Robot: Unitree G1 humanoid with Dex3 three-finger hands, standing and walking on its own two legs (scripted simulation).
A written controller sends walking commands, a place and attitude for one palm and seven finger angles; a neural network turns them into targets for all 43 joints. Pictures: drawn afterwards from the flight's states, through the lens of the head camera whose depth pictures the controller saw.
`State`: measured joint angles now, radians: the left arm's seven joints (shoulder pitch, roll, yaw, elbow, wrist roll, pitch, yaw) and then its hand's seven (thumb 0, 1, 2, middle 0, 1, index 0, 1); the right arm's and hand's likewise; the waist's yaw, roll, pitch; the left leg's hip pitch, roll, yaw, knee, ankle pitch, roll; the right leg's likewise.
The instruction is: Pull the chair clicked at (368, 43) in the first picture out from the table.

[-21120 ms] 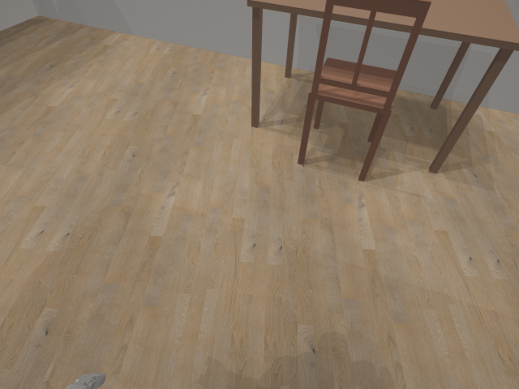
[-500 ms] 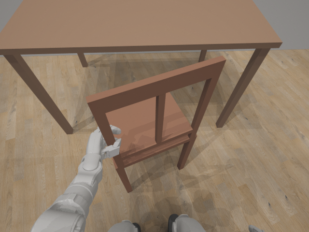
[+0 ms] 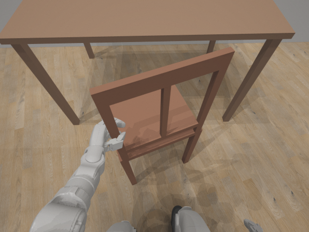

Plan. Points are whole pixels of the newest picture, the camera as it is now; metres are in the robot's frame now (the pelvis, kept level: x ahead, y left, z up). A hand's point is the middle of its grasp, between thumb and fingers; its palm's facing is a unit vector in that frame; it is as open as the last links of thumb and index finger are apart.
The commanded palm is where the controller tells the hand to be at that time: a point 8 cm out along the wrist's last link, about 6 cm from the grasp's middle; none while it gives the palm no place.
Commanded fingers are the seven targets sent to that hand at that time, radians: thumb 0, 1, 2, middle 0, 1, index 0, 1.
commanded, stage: step backward, pulling the chair out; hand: left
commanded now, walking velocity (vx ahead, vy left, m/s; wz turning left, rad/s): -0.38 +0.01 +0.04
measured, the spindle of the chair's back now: (164, 114) +0.46 -0.02 -0.06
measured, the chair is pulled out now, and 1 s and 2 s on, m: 0.16 0.18 0.26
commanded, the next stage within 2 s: none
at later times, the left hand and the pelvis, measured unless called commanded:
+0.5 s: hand (118, 146) +0.34 +0.12 -0.05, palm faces -0.03 -0.98 -0.21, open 5.6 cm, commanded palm +0.35 +0.17 -0.05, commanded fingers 0.00 0.90 0.90 -0.50 -1.45 -0.50 -1.45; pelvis -0.02 +0.00 +0.00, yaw +0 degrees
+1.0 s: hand (118, 150) +0.33 +0.12 -0.05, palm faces -0.03 -0.98 -0.20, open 5.6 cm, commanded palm +0.33 +0.17 -0.05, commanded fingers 0.00 0.90 0.90 -0.50 -1.45 -0.50 -1.45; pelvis -0.04 +0.00 +0.00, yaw +2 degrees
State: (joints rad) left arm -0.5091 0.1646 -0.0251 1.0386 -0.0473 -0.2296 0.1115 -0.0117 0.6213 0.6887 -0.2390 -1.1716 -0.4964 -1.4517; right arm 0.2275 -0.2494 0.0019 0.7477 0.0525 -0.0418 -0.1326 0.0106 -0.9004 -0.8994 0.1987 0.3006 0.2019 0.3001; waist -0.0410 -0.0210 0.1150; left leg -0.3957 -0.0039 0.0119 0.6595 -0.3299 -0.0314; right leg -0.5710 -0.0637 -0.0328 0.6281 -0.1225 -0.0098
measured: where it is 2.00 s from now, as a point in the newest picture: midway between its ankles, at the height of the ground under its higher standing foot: outside the picture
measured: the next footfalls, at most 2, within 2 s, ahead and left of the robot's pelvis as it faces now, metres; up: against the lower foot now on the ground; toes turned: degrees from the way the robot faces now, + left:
right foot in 1.26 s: +0.03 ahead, -0.11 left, +0.00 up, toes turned -3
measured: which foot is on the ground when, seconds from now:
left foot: down 0.00-1.00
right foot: down 0.00-1.00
